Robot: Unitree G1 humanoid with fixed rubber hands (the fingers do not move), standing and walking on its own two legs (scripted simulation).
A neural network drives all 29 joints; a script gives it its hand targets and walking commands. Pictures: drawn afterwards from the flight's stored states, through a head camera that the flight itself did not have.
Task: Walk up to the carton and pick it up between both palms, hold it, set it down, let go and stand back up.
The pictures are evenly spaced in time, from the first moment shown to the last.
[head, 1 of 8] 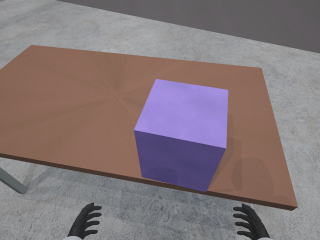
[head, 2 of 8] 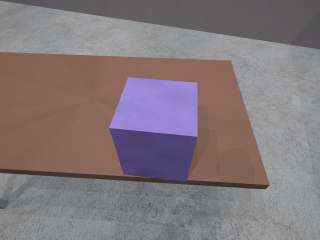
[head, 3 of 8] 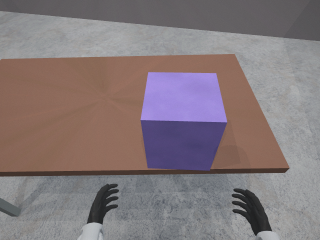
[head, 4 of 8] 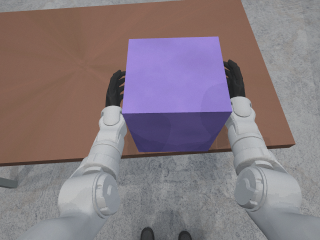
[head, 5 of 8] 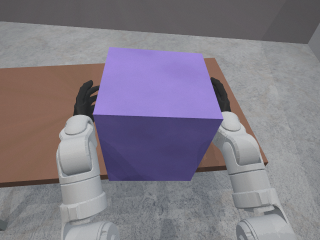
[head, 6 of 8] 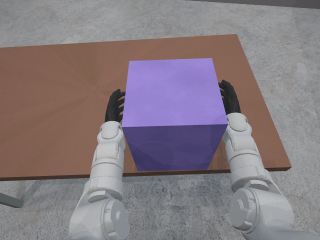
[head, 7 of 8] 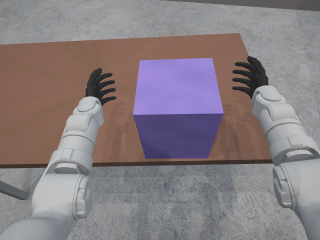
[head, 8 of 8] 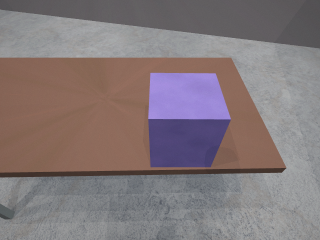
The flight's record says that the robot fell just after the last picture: no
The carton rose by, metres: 0.17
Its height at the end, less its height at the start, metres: +0.00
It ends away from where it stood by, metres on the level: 0.01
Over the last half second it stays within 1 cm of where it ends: yes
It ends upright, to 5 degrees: yes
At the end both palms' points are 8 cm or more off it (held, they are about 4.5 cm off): yes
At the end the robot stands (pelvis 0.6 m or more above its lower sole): yes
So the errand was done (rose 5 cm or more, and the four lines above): yes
